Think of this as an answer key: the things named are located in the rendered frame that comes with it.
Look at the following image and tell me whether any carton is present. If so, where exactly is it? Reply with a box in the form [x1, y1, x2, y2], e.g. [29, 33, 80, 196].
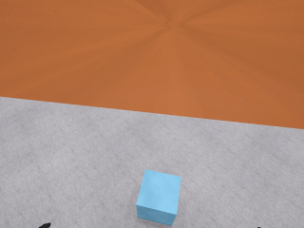
[136, 169, 181, 226]

